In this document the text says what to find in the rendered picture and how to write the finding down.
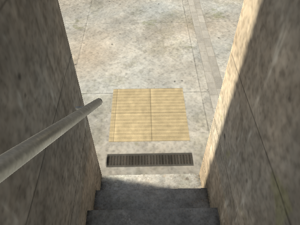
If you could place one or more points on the stairs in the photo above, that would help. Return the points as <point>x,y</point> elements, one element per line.
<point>152,199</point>

